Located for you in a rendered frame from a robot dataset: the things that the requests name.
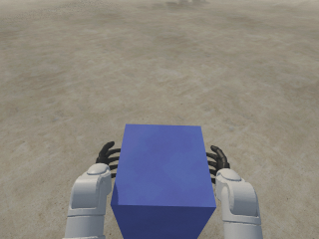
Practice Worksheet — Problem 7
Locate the carton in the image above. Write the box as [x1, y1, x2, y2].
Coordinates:
[110, 123, 216, 239]

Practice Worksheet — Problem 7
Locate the left robot forearm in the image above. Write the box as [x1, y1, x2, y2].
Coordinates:
[62, 163, 112, 239]

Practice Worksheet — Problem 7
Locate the robot left hand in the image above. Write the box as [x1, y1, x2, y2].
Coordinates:
[96, 141, 121, 178]

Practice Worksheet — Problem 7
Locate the robot right hand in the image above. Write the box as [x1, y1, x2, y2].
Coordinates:
[206, 145, 230, 184]

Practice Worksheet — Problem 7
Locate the right robot forearm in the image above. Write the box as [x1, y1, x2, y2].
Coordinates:
[214, 168, 263, 239]

